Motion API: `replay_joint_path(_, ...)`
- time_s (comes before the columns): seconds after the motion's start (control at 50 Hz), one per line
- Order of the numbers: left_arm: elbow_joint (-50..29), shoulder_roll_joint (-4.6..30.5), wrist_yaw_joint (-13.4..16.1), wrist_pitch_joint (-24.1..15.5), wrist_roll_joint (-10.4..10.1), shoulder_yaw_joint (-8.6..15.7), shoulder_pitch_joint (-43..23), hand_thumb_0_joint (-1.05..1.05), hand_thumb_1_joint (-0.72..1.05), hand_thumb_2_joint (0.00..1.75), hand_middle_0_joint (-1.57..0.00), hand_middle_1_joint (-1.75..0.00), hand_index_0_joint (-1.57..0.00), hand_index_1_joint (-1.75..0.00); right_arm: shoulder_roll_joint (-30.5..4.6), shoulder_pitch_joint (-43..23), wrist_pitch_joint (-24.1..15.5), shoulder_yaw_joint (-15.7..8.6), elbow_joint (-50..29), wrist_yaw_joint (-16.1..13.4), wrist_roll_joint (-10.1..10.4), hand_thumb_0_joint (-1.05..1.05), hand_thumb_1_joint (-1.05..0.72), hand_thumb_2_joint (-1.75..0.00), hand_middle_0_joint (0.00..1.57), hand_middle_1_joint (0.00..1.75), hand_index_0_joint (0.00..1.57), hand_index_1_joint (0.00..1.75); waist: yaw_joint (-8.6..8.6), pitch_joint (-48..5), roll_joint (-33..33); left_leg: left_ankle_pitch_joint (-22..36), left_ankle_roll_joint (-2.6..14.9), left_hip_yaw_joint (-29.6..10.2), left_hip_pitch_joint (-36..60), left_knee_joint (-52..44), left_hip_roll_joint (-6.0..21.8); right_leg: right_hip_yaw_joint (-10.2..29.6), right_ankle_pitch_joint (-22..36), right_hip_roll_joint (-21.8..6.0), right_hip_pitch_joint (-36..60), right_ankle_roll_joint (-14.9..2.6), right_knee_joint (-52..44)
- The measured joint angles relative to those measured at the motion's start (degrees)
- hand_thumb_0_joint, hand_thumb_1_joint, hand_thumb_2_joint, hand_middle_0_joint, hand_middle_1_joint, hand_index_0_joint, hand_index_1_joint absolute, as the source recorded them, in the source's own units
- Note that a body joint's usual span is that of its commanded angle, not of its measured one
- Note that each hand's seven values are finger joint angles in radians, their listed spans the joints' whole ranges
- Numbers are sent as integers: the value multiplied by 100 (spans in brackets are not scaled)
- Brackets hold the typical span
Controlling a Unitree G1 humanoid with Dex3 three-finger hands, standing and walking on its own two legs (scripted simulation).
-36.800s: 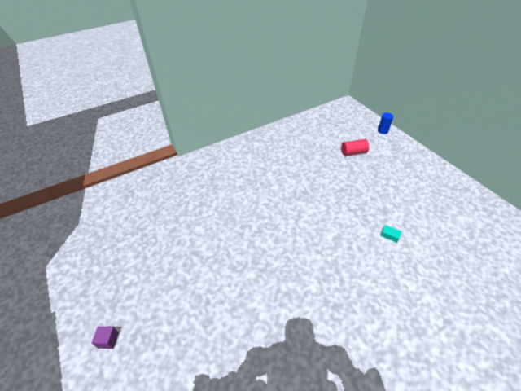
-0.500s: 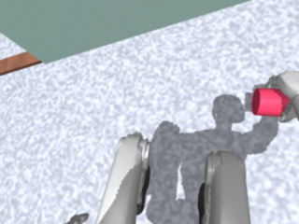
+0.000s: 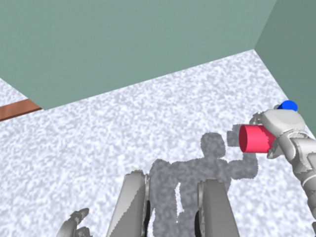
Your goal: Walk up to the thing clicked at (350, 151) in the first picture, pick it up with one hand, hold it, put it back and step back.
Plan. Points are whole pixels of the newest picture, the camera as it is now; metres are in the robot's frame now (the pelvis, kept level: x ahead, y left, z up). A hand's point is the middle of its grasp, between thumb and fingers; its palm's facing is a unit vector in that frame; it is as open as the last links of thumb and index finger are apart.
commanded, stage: lift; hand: right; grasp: from above
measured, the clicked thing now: (268, 139) +0.40 -0.25 -0.12
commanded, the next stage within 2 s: hold in 0.82 s
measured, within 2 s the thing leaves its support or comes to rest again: neither
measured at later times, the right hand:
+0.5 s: hand (286, 123) +0.37 -0.20 +0.07, palm faces -0.46 +0.05 -0.89, open 10.2 cm
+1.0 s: hand (311, 98) +0.38 -0.21 +0.14, palm faces -0.48 +0.05 -0.88, open 10.2 cm
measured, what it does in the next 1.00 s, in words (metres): rises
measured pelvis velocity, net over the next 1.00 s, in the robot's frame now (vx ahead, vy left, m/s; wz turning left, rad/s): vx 0.06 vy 0.01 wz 0.01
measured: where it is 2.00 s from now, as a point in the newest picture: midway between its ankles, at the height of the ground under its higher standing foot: outside the picture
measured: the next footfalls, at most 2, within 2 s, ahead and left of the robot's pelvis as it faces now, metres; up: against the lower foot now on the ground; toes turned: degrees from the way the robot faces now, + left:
none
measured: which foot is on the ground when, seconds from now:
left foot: down 0.00-1.00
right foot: down 0.00-1.00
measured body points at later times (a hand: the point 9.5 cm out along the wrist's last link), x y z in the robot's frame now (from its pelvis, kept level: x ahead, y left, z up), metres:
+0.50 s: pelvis +0.03 +0.02 +0.15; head +0.10 +0.02 +0.59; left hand +0.12 +0.29 +0.02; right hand +0.39 -0.20 +0.12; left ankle +0.11 +0.16 -0.49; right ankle +0.07 -0.11 -0.49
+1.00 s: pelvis +0.06 +0.01 +0.21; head +0.11 +0.02 +0.66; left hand +0.17 +0.28 +0.09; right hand +0.40 -0.21 +0.19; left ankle +0.11 +0.16 -0.49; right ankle +0.07 -0.11 -0.49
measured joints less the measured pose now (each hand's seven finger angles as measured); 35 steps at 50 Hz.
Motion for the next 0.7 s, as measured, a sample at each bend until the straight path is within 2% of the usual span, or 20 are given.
replay_joint_path(0.18, 167, -117, 281, -97, -125, -26, 203, 0, 89, 89, -20, -30, -20, -29, 311, 638, 180, 268, -352, 154, 273, -1, 3, -35, 91, 10, 88, 17, -107, 70, -15, 241, 55, -53, 1499, -1198, -79, -121, 256, -138, 1613, 52, -1330)
replay_joint_path(0.46, 468, -106, 469, -326, -174, 49, 469, 1, 90, 90, -20, -30, -20, -29, 747, 901, 337, 476, 57, -201, 153, -1, 3, -35, 88, 13, 86, 21, -192, 269, 47, 653, 163, -65, 3531, -2907, -159, -216, 731, -271, 3733, 136, -3187)
replay_joint_path(0.7, 556, -84, 480, -369, -185, 93, 534, 1, 90, 90, -20, -30, -20, -29, 901, 1004, 492, 670, 166, -200, 198, -1, 2, -35, 87, 17, 84, 25, -279, 512, 111, 999, 178, -104, 4874, -4146, -157, -305, 1119, -294, 5106, 136, -4495)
